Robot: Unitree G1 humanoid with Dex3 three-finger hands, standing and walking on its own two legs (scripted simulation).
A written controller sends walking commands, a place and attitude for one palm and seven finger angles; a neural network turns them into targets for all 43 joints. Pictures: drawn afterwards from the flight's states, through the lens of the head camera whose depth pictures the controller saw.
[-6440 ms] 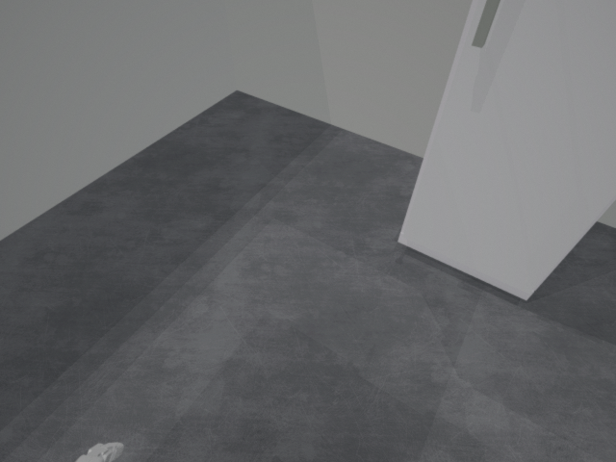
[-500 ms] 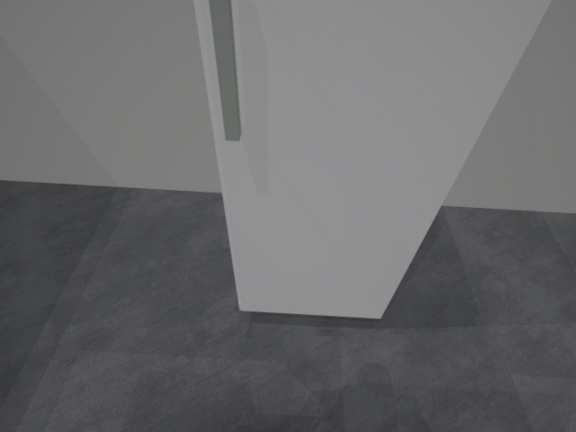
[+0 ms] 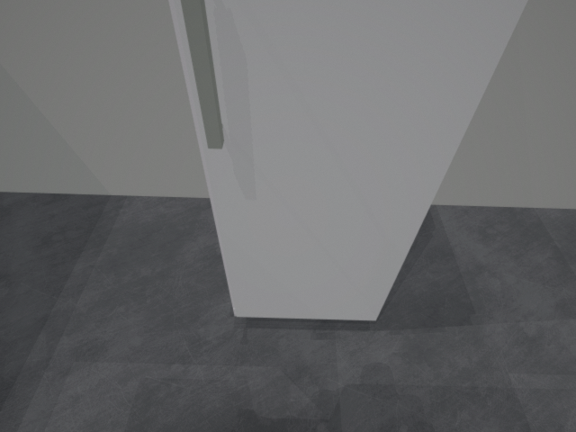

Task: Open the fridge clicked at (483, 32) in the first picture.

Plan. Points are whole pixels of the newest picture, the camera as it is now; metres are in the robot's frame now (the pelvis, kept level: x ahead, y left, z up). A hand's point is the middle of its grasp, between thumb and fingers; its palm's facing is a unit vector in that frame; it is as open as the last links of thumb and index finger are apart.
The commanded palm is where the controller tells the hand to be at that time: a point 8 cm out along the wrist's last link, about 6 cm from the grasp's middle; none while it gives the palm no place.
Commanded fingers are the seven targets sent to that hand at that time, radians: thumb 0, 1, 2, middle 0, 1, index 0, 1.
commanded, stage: look again from close up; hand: left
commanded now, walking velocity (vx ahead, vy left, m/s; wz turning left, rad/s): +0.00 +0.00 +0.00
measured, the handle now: (204, 48) +0.57 +0.16 +0.26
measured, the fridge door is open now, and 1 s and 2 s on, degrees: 0 0 0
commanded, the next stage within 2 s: shuffle to correct the standing spot in 0.06 s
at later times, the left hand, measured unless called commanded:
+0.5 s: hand out of the picture +0.03 +0.18 -0.19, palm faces -0.02 -0.99 -0.17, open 7.4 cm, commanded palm none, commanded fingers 0.00 0.90 0.90 -0.20 -0.30 -0.20 -0.30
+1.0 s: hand (187, 397) +0.21 +0.19 -0.18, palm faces +0.03 -0.96 -0.26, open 7.3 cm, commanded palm none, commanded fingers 0.00 0.90 0.90 -0.20 -0.30 -0.20 -0.30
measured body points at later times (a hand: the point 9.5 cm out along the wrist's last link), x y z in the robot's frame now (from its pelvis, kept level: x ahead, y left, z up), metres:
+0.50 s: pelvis +0.05 +0.00 -0.01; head +0.05 +0.01 +0.44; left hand +0.03 +0.23 -0.18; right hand +0.04 -0.23 -0.17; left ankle +0.02 +0.10 -0.75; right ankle +0.00 -0.13 -0.75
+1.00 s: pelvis +0.12 -0.02 -0.02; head +0.15 -0.02 +0.43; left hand +0.21 +0.24 -0.16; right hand +0.05 -0.23 -0.18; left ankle +0.04 +0.09 -0.73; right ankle +0.18 -0.13 -0.75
